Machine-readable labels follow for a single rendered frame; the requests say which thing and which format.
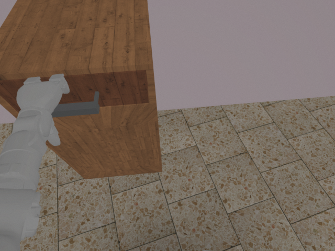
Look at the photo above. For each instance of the cabinet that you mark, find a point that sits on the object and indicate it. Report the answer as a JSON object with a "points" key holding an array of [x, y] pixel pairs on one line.
{"points": [[74, 37]]}

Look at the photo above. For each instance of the left robot upper arm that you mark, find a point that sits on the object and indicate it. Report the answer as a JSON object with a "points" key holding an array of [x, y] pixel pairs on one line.
{"points": [[19, 216]]}

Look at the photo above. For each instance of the drawer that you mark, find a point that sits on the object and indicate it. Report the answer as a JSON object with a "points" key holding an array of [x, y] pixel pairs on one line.
{"points": [[115, 88]]}

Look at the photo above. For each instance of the left robot hand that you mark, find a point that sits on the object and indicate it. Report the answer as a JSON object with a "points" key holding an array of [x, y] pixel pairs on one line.
{"points": [[46, 95]]}

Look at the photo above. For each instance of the robot left forearm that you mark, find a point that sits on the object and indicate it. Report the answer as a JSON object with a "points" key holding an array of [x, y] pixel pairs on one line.
{"points": [[23, 150]]}

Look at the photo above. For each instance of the handle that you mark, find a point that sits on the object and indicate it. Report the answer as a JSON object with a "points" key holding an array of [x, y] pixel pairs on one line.
{"points": [[76, 109]]}

